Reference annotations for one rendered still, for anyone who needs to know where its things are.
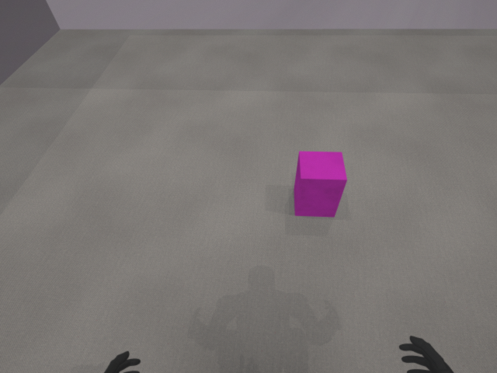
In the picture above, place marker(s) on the right robot hand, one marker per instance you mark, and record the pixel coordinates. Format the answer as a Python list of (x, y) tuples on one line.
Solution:
[(431, 359)]

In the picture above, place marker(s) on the left robot hand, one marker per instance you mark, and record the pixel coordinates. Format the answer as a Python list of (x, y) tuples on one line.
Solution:
[(121, 362)]

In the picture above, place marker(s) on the carton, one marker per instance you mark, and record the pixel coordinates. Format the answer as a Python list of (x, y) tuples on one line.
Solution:
[(319, 183)]

